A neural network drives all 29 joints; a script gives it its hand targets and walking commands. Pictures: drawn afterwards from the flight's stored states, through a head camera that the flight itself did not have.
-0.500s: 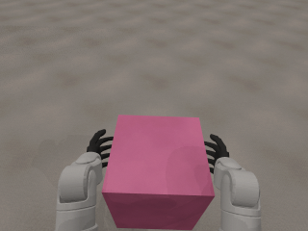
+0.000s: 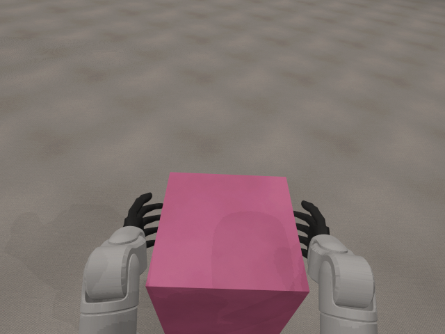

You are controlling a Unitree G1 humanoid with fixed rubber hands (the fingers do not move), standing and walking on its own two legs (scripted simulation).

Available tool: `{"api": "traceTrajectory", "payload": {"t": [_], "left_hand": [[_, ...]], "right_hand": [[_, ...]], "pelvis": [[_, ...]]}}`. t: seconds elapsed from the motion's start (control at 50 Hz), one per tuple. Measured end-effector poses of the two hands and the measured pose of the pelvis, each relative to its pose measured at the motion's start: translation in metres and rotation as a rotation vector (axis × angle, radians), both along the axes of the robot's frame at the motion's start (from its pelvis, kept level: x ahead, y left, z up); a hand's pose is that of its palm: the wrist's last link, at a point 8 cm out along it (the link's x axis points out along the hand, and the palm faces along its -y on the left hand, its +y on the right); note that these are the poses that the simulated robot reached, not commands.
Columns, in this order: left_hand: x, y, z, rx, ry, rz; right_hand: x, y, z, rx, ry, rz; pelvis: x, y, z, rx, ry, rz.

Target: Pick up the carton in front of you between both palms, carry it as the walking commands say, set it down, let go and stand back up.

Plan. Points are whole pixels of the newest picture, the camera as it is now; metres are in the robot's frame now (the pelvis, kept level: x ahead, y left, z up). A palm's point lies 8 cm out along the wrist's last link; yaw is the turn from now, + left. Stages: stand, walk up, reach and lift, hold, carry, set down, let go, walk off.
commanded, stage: carry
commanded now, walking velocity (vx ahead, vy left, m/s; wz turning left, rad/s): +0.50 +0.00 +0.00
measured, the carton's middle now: (224, 259) +0.26 -0.01 +0.00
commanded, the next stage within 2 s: none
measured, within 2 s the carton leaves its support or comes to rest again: neither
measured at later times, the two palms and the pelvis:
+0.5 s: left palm (169, 125) +0.55 +0.13 +0.09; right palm (291, 130) +0.57 -0.17 +0.08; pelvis +0.29 -0.03 -0.01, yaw +2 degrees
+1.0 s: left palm (181, 106) +0.66 +0.11 +0.08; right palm (289, 114) +0.66 -0.19 +0.07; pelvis +0.39 -0.03 -0.02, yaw -1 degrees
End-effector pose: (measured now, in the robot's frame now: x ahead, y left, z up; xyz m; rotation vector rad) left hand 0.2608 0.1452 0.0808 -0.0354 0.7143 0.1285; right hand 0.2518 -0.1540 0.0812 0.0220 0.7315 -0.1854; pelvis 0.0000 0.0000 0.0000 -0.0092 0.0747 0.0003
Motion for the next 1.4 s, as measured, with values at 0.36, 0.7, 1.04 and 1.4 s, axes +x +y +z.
{"api": "traceTrajectory", "payload": {"t": [0.36,0.7,1.04,1.4], "left_hand": [[0.214,-0.028,0.0,0.036,0.036,0.107],[0.37,-0.008,-0.018,-0.022,0.024,0.059],[0.402,-0.037,-0.006,0.016,-0.017,0.013],[0.37,-0.045,-0.04,0.047,0.005,-0.015]], "right_hand": [[0.244,-0.027,-0.013,0.063,0.036,0.084],[0.386,-0.008,-0.015,-0.002,0.023,0.044],[0.404,-0.037,-0.014,0.035,-0.019,-0.001],[0.372,-0.045,-0.045,-0.01,0.005,0.026]], "pelvis": [[0.217,-0.049,-0.004,0.034,-0.003,0.053],[0.366,-0.02,-0.017,0.032,-0.007,0.005],[0.391,-0.036,-0.018,0.032,0.005,-0.013],[0.362,-0.044,-0.025,0.029,-0.044,-0.016]]}}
